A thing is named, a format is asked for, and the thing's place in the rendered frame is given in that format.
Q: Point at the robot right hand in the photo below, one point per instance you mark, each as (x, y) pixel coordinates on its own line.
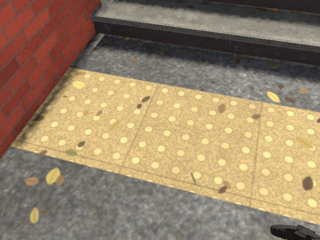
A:
(291, 232)

